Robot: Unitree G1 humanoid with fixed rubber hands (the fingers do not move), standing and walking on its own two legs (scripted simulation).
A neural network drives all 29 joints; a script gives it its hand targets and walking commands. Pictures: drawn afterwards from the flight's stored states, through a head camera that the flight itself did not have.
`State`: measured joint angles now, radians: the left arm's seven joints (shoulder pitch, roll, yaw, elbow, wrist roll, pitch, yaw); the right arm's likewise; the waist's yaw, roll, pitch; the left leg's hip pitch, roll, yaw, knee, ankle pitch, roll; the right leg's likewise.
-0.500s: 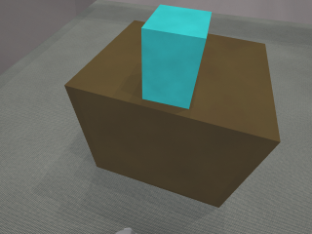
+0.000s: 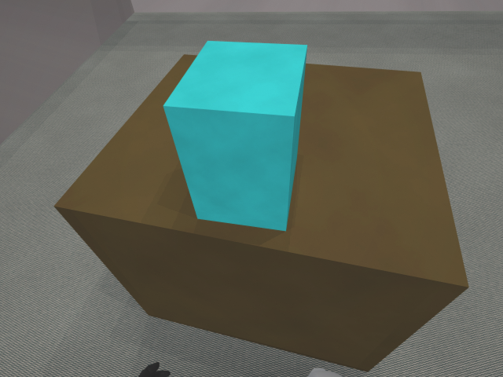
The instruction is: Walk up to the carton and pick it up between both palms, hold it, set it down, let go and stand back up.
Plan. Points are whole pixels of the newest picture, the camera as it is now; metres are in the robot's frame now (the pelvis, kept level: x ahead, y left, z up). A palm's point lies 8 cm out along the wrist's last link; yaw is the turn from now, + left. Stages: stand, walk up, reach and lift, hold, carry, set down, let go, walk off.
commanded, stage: walk up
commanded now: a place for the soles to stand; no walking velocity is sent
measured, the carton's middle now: (248, 138) +0.54 +0.00 +0.10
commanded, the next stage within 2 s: none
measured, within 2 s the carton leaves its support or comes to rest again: neither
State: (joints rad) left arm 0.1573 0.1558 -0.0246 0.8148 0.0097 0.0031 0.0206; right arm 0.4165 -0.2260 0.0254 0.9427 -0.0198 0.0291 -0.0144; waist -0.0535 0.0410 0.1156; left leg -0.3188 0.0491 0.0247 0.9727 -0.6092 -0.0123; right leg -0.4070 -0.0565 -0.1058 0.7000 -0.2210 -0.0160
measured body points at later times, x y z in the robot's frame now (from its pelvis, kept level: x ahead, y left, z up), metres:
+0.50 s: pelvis +0.05 +0.00 +0.02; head +0.07 +0.01 +0.47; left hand +0.10 +0.26 -0.13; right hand +0.15 -0.23 -0.12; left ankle +0.01 +0.12 -0.71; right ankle +0.10 -0.12 -0.71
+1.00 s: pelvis +0.03 +0.01 +0.02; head +0.06 +0.01 +0.47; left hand +0.02 +0.26 -0.13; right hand +0.10 -0.25 -0.13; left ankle +0.02 +0.14 -0.68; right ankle +0.10 -0.12 -0.71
